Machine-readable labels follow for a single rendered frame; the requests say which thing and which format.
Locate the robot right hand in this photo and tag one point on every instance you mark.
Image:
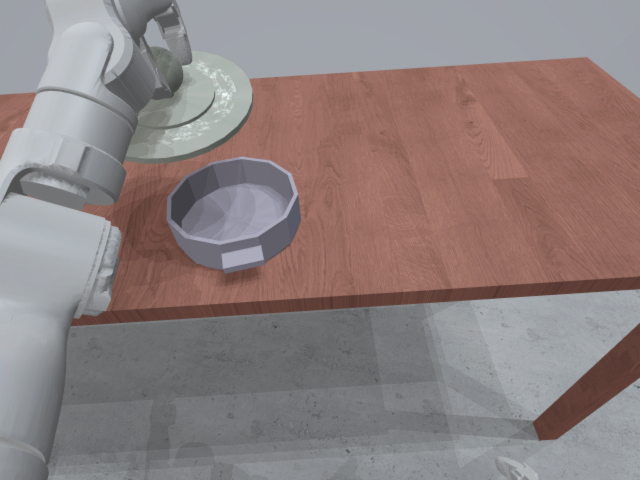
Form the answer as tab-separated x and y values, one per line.
514	470

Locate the lid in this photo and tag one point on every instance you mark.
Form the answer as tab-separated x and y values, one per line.
212	104

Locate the robot left upper arm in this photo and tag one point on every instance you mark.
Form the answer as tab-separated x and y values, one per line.
56	263

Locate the pot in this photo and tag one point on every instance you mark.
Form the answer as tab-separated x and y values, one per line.
234	214

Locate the knob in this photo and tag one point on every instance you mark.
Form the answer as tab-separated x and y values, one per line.
170	66

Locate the robot left hand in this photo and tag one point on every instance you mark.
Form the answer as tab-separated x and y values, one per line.
167	15

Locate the left robot forearm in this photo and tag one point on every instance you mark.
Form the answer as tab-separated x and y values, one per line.
73	143

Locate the table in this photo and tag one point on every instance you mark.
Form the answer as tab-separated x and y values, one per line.
417	185

